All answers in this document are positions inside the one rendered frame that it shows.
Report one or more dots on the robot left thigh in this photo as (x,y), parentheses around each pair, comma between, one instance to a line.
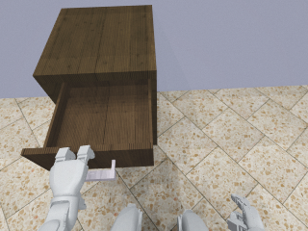
(129,219)

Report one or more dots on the right robot hand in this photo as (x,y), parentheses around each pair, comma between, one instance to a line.
(250,217)

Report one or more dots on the cabinet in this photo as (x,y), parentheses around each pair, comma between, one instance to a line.
(100,44)

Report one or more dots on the handle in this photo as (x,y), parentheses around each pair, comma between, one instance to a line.
(102,175)

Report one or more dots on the left robot hand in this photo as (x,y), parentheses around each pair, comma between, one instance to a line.
(68,174)

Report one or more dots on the robot right thigh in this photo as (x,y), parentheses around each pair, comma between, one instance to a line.
(190,222)

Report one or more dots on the robot thigh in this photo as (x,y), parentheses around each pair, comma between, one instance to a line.
(190,222)
(129,219)

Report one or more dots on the drawer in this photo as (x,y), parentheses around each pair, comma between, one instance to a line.
(114,117)

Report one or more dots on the robot left forearm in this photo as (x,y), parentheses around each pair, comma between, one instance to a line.
(62,214)

